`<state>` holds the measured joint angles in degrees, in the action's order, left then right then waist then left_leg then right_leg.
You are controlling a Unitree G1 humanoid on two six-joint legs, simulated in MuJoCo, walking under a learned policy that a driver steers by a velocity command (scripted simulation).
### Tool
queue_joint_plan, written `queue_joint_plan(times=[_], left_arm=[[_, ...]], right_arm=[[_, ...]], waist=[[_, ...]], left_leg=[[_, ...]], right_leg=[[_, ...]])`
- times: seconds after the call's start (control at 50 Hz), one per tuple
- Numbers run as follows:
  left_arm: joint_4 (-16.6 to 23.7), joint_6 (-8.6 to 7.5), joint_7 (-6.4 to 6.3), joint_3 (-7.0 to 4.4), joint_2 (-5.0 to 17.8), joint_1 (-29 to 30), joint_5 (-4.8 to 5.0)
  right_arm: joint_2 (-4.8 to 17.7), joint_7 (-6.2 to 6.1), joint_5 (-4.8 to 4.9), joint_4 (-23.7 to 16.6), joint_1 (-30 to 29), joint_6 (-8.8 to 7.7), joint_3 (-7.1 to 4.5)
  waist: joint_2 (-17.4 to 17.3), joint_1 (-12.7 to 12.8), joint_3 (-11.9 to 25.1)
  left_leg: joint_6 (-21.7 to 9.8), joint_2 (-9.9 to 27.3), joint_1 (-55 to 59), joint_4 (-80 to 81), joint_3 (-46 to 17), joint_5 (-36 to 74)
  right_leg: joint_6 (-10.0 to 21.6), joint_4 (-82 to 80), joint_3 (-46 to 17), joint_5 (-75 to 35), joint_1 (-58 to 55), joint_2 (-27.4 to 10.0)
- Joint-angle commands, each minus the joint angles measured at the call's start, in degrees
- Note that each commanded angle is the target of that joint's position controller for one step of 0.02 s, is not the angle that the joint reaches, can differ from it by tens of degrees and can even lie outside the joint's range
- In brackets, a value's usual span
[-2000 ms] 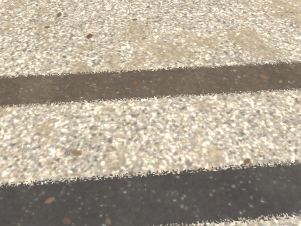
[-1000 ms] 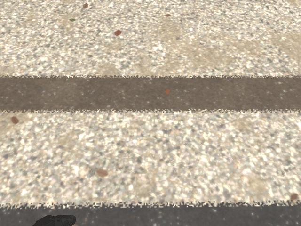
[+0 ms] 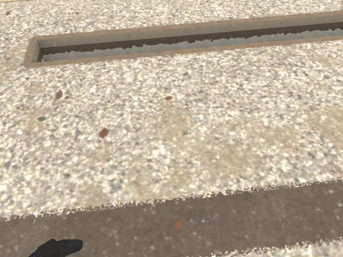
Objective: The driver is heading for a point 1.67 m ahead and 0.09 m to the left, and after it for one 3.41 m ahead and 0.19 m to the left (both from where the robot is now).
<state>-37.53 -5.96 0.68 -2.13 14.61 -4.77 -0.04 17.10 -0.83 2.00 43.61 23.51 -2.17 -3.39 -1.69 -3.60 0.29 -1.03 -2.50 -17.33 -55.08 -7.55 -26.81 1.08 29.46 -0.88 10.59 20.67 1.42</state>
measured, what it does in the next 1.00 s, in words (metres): walks ahead: left foot, then right foot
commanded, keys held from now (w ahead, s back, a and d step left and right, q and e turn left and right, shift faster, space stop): w+q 0.30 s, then w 0.08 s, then w+e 0.62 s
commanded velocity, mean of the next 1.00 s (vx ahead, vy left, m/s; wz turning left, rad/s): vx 0.50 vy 0.00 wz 0.05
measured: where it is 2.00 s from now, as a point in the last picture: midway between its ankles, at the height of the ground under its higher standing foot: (155, 144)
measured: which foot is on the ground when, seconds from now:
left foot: up 0.00-0.40, down 0.42-0.98, up 1.00-1.00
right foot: down 0.00-0.42, up 0.44-0.96, down 0.98-1.00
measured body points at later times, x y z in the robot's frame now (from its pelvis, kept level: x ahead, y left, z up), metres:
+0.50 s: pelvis +0.25 +0.08 -0.01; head +0.29 +0.10 +0.44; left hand +0.20 +0.36 -0.14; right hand +0.51 -0.11 -0.08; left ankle +0.31 +0.18 -0.73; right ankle +0.12 -0.10 -0.64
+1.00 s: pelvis +0.52 +0.09 -0.02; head +0.56 +0.08 +0.43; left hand +0.72 +0.34 -0.11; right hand +0.56 -0.20 -0.15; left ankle +0.32 +0.19 -0.71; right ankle +0.63 +0.01 -0.74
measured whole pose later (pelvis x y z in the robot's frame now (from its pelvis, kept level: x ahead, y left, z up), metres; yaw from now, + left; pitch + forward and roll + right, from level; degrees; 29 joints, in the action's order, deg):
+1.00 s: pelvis +0.52 +0.09 -0.02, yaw +0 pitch +2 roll +1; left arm -39.9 -2.2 3.1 -3.2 15.5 -5.0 1.4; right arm 16.7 -1.3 0.2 47.7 18.4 -1.9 -4.2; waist 0.5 -2.0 -2.9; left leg 1.2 3.5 0.8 -36.7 13.0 -27.4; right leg 6.2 35.4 3.3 8.2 29.3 0.9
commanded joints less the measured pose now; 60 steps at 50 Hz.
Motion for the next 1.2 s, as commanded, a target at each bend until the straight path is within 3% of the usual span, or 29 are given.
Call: queue_joint_plan(times=[0.02,0.06,0.12,0.24,0.32,0.36,0.38,0.4,0.42,0.44,0.46,0.48,0.5,0.52,0.56,0.64,0.76,0.86,0.92,0.94,0.96,0.98,1.0,1.02,1.04,1.06,1.08,1.12,1.2], left_arm=[[-0.47,0.35,-0.23,-2.5,6.58,-9.79,-0.09],[-1.17,0.16,-0.31,-2.25,5.44,-7.27,-0.65],[-2.82,-0.53,-0.46,-2.96,6.91,-7.65,-0.4],[-5.66,0.05,-0.97,-3.77,10.58,-9.65,0.18],[-7.87,1.06,-0.89,-4.34,12.68,-12.96,1.42],[-8.71,1.73,-0.86,-4.63,14.14,-13.9,1.87],[-8.98,2.1,-0.94,-4.76,15.03,-13.91,1.97],[-9.39,2.39,-1.05,-4.23,14.3,-14.17,1.97],[-8.88,2.08,-1.15,-2.99,12.03,-14.95,0.86],[-6.8,1.13,-0.16,-0.09,3.77,-21.99,-0.63],[-8.51,-0.06,0.31,-1.29,9.55,-18.15,1.51],[-6.08,-0.34,0.5,-2.27,12.17,-11.67,3.7],[-5.38,-0.45,0.19,-1.86,10.88,-9.5,3.39],[-5.81,-0.18,-0.15,-1.98,10.38,-8.88,2.14],[-7.58,1.65,-0.23,-2.19,9.1,-13.03,2.01],[-7.45,3.68,-0.8,-2.0,6.21,-11.34,1.79],[-5.0,2.9,0.76,-1.31,4.22,-2.86,1.18],[-0.55,2.87,2.48,-0.82,3.82,4.3,1.15],[1.02,3.2,3.23,-1.75,5.6,2.4,1.24],[0.56,3.44,3.17,-2.61,7.08,-1.54,1.3],[-0.99,3.56,2.77,-4.07,9.54,-9.0,1.45],[-3.2,3.98,1.78,-6.06,13.5,-18.75,1.47],[-3.49,4.02,0.88,-7.35,20.11,-20.25,1.97],[-1.65,3.17,1.04,-6.18,17.04,-21.01,1.48],[-1.83,2.57,1.09,-5.2,13.52,-19.27,0.92],[-1.47,2.22,1.03,-4.71,11.72,-15.89,1.18],[-0.79,2.2,0.96,-4.1,9.83,-11.84,1.32],[0.97,2.17,0.48,-3.41,8.23,-8.34,0.35],[0.49,2.13,-0.83,-4.21,11.15,-9.59,0.8]], right_arm=[[6.54,-0.01,-0.36,-6.1,-4.13,-0.77,-1.62],[4.78,0.57,-0.44,-6.76,-5.31,-0.15,-1.61],[2.79,1.06,-0.7,-8.32,-7.75,0.39,-1.09],[1.23,2.9,-0.83,-11.54,-17.2,-0.25,0.14],[1.94,4.07,-0.62,-14.42,-22.47,-0.12,0.09],[3.22,4.16,-1.0,-15.05,-21.39,-0.06,-0.56],[4.88,3.99,-1.27,-14.3,-17.41,0.08,-1.48],[7.03,3.48,-1.24,-11.86,-8.94,0.17,-2.89],[10.71,2.43,-1.17,-9.77,0.04,0.66,-4.4],[16.94,1.82,-1.48,-9.74,0.26,0.39,-4.83],[11.71,1.97,-1.66,-10.63,2.65,-0.08,-3.49],[9.76,2.26,-2.29,-9.44,0.24,-0.73,-2.62],[8.65,2.26,-2.05,-8.77,-3.14,-1.18,-2.28],[6.65,2.32,-2.22,-8.47,-6.52,-1.55,-1.74],[4.28,2.44,-2.78,-8.31,-9.9,-2.66,-1.22],[4.65,1.96,-3.23,-5.48,-10.41,-4.45,-1.73],[6.2,0.69,-2.81,-2.47,-8.67,-4.14,-2.13],[7.89,0.26,-1.65,0.68,-4.62,-2.14,-2.94],[9.98,-0.43,-1.16,0.73,-5.94,-0.76,-3.5],[10.68,-0.75,-1.07,0.52,-6.54,-0.27,-3.65],[10.91,-1.02,-0.87,0.29,-7.52,0.12,-3.58],[10.01,-1.32,-1.12,-0.33,-7.73,-0.19,-3.01],[1.5,-0.24,-3.44,-3.21,-2.11,-1.69,-0.34],[3.48,0.61,-1.87,-3.85,-5.81,-4.19,-0.03],[7.0,1.29,0.44,-5.62,-12.09,-5.66,-0.95],[6.67,1.21,0.32,-6.27,-13.58,-6.39,-0.61],[6.71,0.81,-1.24,-5.76,-13.92,-6.47,-0.85],[7.2,0.76,-2.47,-5.45,-12.08,-5.2,-1.48],[4.04,0.56,-3.01,-6.58,-14.86,-3.43,-0.49]], waist=[[7.63,6.51,-0.17],[9.06,4.63,-2.09],[7.15,4.25,-2.23],[4.79,7.07,-3.7],[4.44,7.91,-5.16],[5.51,5.95,-3.38],[6.09,3.13,-0.45],[4.88,-1.74,4.1],[1.41,-5.83,9.5],[-14.31,0.29,17.44],[-7.07,-4.5,24.46],[-4.9,-4.61,14.58],[-2.75,-2.27,8.67],[-1.97,-0.14,5.1],[-3.39,3.41,3.49],[-1.21,4.34,-1.02],[-0.46,1.29,-4.38],[0.05,-1.18,-6.68],[-2.74,1.57,-2.97],[-3.81,4.05,-0.06],[-3.36,8.48,4.0],[-0.16,13.33,9.06],[15.7,7.74,13.67],[11.08,10.15,22.45],[7.54,11.76,15.01],[3.66,9.4,9.32],[1.13,6.69,4.95],[3.1,3.44,2.81],[3.44,3.34,0.08]], left_leg=[[0.82,6.1,-28.6,-13.89,0.02,5.14],[1.24,8.44,-25.15,-11.64,0.65,9.23],[2.4,9.04,-25.17,-8.03,1.69,13.73],[1.47,8.41,-21.68,10.83,5.49,27.71],[-1.32,7.13,-20.08,17.61,7.83,24.48],[-3.7,3.99,-14.44,19.55,10.17,18.61],[-5.11,1.79,-7.89,20.74,11.49,16.87],[-6.97,-0.46,5.53,24.37,12.11,20.28],[-9.05,4.52,23.25,23.29,4.54,23.05],[-18.94,22.66,41.23,27.8,-26.78,15.11],[-20.31,26.09,40.69,34.54,-36.44,11.08],[-17.09,23.86,33.94,35.49,-25.72,15.2],[-14.92,21.24,25.62,36.19,-17.51,20.2],[-13.5,19.0,18.8,37.65,-12.06,24.06],[-12.56,16.95,11.02,42.21,-5.66,26.33],[-11.98,16.41,7.91,47.27,3.0,29.95],[-8.88,15.06,11.86,49.39,12.99,30.93],[-8.16,18.41,22.7,45.44,15.81,37.21],[-6.3,18.72,25.75,36.4,18.16,60.96],[-5.52,18.31,25.46,29.88,18.85,69.56],[-4.06,16.74,22.07,19.45,20.06,71.38],[-1.61,14.3,10.75,4.18,20.29,59.65],[2.69,3.5,-16.78,-17.66,17.94,5.22],[2.52,-1.07,-25.43,-26.86,3.61,-7.72],[0.95,2.61,-30.42,-26.05,1.07,-2.73],[0.04,5.22,-29.35,-20.73,1.55,2.35],[0.42,7.11,-26.13,-15.14,2.12,4.94],[1.7,8.52,-19.25,-10.25,2.06,8.01],[5.26,7.44,-17.08,2.69,4.77,15.38]], right_leg=[[9.67,-15.75,-23.46,9.64,-23.13,-18.86],[8.8,-18.26,-15.02,0.55,-17.05,-16.11],[9.84,-20.4,-7.8,-8.94,-15.37,-15.76],[8.49,-20.82,3.2,-15.12,-16.82,-15.13],[6.98,-18.77,6.0,-18.94,-22.07,-17.32],[6.3,-13.44,7.35,-34.19,-24.17,-17.88],[5.63,-7.09,8.53,-43.05,-24.39,-17.46],[4.41,3.0,10.3,-46.39,-20.3,-15.85],[2.47,17.93,10.74,-32.53,-7.47,-13.73],[-1.23,40.72,8.52,18.76,15.51,-3.42],[-0.57,48.32,-3.83,23.96,18.27,-2.31],[0.01,49.49,-4.02,19.89,22.68,-4.49],[0.28,45.42,-3.44,14.72,22.1,-7.13],[-0.01,41.7,-3.31,11.19,19.99,-8.8],[-0.66,39.05,-4.42,6.25,13.19,-10.12],[-2.33,32.81,-6.34,-1.45,16.59,-9.48],[-1.84,14.32,-2.74,-17.18,17.54,-7.74],[0.78,7.11,0.9,-11.29,21.93,-6.78],[3.75,6.35,5.73,-2.66,14.91,-2.61],[5.11,6.75,7.3,0.07,9.13,-0.32],[7.03,4.22,7.78,-1.06,-1.55,2.03],[9.85,1.17,1.82,-3.54,-18.73,0.42],[20.41,-0.66,-28.25,1.29,-40.51,-15.36],[25.24,-10.49,-48.2,8.22,-46.49,-20.99],[21.52,-12.43,-39.82,5.75,-42.17,-19.35],[19.17,-12.36,-32.41,1.79,-33.96,-16.83],[17.46,-12.93,-26.84,-4.33,-25.41,-14.45],[16.97,-15.43,-22.13,-11.73,-16.04,-11.77],[15.96,-17.1,-15.27,-17.42,-7.04,-8.7]])
Keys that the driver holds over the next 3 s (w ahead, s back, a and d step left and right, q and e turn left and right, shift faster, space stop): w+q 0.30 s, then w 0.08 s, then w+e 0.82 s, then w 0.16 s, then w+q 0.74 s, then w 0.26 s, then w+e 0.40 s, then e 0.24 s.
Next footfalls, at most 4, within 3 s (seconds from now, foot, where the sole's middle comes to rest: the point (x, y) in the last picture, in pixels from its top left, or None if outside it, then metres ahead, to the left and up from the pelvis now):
0.42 left None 0.35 0.19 -0.77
0.98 right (171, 216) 0.67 0.01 -0.77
1.46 left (131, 159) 0.98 0.18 -0.77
1.96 right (177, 119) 1.21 -0.05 -0.77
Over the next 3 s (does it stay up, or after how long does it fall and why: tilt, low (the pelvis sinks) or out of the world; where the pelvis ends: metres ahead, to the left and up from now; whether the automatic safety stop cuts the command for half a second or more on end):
stays up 1.54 0.12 -0.02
